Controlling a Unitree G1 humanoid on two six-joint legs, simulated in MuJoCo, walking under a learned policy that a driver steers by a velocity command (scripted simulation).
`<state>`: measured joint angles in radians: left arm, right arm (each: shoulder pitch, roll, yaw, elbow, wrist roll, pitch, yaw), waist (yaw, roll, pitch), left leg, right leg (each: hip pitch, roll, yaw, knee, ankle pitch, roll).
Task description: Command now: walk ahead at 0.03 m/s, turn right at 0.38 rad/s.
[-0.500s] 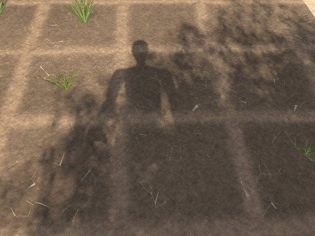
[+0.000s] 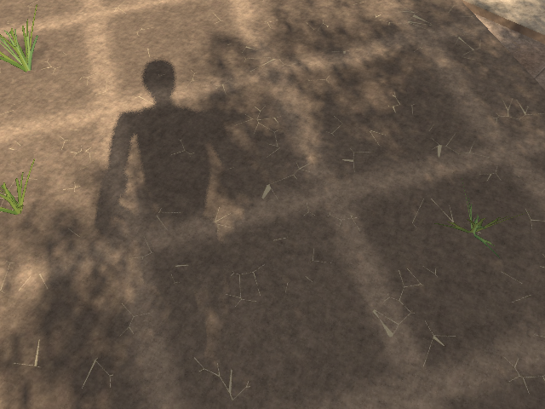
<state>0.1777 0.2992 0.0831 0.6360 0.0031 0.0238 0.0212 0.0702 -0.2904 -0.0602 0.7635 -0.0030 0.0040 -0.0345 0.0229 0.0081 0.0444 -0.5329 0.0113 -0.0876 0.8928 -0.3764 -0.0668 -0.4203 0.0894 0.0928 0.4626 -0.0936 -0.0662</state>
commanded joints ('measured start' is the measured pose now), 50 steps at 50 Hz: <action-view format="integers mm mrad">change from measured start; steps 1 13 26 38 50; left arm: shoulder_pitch -25 -18 17 -77 -181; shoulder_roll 143 92 61 58 8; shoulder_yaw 37 18 -2 -13 -31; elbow -78 -48 31 -70 -83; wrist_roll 6 13 11 -37 -32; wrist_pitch -4 -1 -2 -98 -114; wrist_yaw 9 1 -8 8 -66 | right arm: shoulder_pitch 69 22 86 410 347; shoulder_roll -75 -123 -59 -199 -173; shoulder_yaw -18 -20 8 -49 -26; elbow -32 -54 9 98 74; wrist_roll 3 -12 -9 10 29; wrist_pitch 0 -45 -25 -116 -78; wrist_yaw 1 17 33 66 27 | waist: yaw -14 -7 -35 -157 -102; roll -148 157 -58 274 114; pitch -200 -70 -74 47 43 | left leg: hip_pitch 116 286 287 616 425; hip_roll -2 252 4 359 216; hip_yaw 27 -208 81 -604 -57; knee -64 -572 -399 -691 -753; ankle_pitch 43 355 19 -112 281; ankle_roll -5 256 76 386 248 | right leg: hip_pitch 112 -16 176 -401 -94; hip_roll -240 -73 -123 -49 -119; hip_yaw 257 18 13 -41 -122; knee -143 376 -20 528 147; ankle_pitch -54 -362 -246 -488 45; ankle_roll -160 116 32 77 62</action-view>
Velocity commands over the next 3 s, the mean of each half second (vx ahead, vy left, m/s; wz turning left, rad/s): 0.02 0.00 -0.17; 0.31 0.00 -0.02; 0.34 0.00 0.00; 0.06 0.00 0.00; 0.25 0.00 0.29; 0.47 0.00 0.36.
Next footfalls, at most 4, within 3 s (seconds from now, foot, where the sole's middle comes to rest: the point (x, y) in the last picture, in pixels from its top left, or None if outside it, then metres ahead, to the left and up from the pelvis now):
0.14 left None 0.07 0.15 -0.77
0.40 right None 0.04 -0.11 -0.77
1.12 right None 0.35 -0.13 -0.77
1.56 left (270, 354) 0.56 0.07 -0.77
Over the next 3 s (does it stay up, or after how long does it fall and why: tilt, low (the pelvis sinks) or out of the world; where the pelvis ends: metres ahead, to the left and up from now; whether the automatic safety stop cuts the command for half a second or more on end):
stays up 0.87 0.03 0.00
